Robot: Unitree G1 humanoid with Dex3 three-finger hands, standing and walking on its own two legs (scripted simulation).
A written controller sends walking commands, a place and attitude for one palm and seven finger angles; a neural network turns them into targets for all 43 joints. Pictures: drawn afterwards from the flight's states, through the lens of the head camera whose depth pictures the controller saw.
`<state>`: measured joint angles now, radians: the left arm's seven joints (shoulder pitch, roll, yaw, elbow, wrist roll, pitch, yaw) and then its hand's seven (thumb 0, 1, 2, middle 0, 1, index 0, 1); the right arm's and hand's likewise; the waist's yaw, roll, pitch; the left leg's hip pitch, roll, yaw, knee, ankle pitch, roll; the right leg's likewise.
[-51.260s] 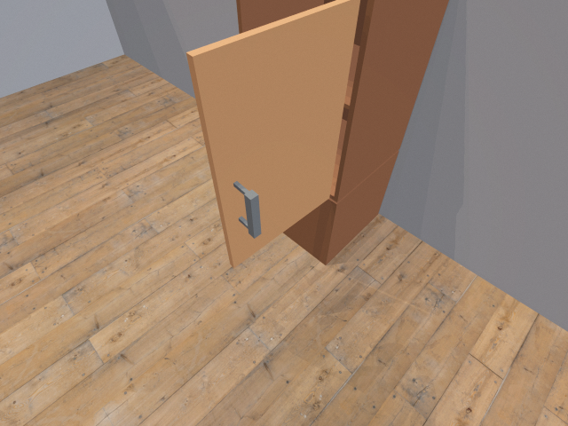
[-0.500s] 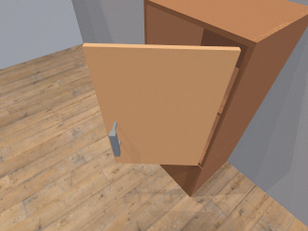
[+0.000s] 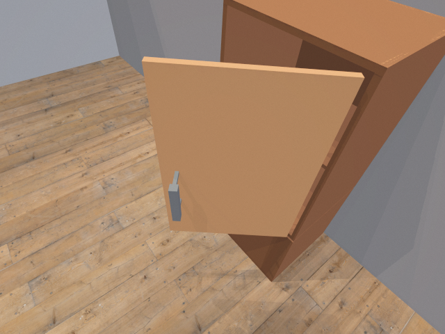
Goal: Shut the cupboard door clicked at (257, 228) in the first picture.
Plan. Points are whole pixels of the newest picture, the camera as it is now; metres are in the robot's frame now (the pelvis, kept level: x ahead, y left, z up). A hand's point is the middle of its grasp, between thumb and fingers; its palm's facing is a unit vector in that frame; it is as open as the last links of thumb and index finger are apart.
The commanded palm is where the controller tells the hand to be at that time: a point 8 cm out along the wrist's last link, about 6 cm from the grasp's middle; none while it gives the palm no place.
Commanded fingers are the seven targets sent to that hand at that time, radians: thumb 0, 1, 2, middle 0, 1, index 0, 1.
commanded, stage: come to a stop and stand still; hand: left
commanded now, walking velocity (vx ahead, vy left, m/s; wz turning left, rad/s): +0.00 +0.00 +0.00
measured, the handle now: (176, 196) +0.46 +0.15 -0.11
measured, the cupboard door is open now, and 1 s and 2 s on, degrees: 48 48 48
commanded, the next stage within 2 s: look again from close up in 0.34 s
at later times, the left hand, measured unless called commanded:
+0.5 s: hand out of the picture +0.02 +0.16 -0.18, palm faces +0.01 -0.99 -0.14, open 7.4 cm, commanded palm none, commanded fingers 0.00 0.90 0.90 -0.20 -0.30 -0.20 -0.30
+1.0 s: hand out of the picture +0.02 +0.15 -0.18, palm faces +0.01 -0.99 -0.13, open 7.4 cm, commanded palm none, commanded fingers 0.00 0.90 0.90 -0.20 -0.30 -0.20 -0.30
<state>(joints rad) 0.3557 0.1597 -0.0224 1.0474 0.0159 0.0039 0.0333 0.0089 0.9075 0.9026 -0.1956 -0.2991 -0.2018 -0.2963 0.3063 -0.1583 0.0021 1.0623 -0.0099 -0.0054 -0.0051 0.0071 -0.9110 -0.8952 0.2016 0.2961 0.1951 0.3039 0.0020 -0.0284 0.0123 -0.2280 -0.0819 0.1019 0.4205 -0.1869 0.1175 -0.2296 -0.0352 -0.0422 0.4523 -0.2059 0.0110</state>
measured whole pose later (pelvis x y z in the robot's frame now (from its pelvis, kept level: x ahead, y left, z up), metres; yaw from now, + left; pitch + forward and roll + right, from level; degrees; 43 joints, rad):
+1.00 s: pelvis +0.03 +0.00 +0.00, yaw -1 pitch -1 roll -1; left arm 0.32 0.13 -0.02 1.10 0.01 -0.01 0.05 0.01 0.91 0.90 -0.19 -0.30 -0.20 -0.30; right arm 0.29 -0.12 0.01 1.15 0.00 -0.03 -0.03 0.01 -0.92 -0.90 0.20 0.30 0.20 0.30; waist 0.00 -0.04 0.03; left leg -0.14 -0.09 0.11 0.36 -0.21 0.12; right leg -0.15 -0.04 -0.03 0.41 -0.23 0.03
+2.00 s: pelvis +0.04 -0.05 -0.11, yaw +4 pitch +20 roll -2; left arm 0.51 0.23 0.21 -0.08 -0.33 -0.42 -0.28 0.02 0.90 0.90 -0.86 -1.03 -0.87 -1.02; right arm 0.25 -0.21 -0.02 0.55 0.03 -0.18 -0.02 0.02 -0.91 -0.90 0.21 0.30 0.20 0.30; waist 0.01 0.01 -0.18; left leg -1.00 -0.03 0.02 1.27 -0.60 0.05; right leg -1.03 0.05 -0.13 1.21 -0.52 -0.09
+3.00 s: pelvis +0.02 -0.03 -0.12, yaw +4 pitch +20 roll -3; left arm 0.38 0.27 0.14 -0.02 -0.29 -0.48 -0.27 0.02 0.90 0.90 -1.30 -1.50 -1.30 -1.50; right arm 0.24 -0.26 0.01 0.48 0.03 -0.15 -0.01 0.01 -0.91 -0.90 0.20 0.30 0.20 0.30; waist 0.01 0.02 -0.19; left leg -1.06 -0.05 0.02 1.31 -0.60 0.09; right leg -1.07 0.04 -0.13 1.23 -0.52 -0.07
